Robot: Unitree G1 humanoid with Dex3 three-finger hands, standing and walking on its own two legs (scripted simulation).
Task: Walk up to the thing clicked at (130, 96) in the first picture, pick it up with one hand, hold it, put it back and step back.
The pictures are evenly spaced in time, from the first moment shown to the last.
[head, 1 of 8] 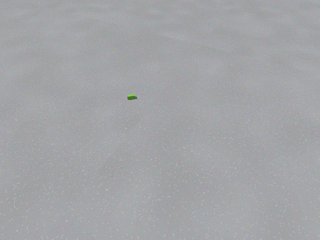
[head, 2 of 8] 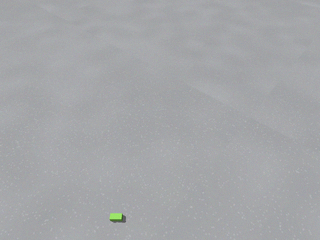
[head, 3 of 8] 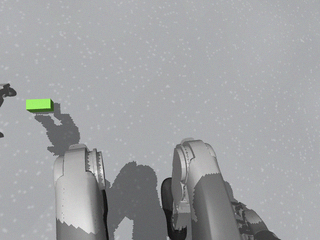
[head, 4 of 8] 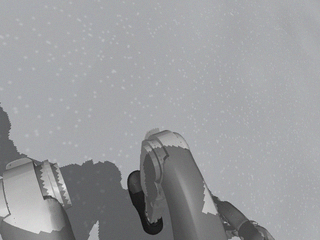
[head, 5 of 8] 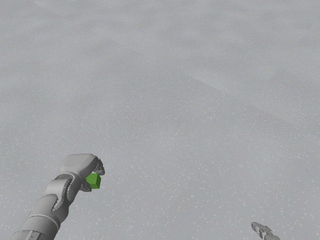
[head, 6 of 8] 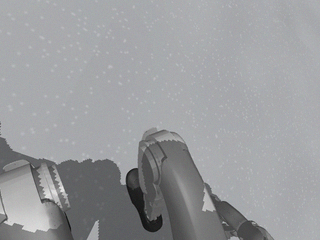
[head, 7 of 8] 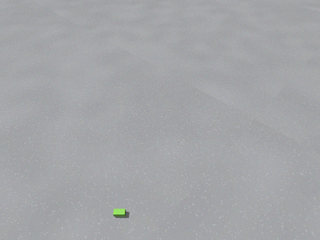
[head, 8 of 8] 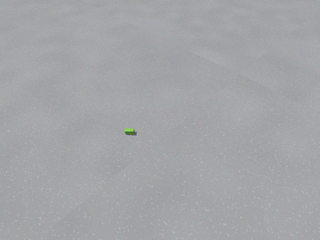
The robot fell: no
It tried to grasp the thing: yes
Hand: left
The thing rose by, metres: 0.68
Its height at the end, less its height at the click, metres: +0.00
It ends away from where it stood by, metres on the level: 0.01
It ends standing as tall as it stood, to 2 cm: yes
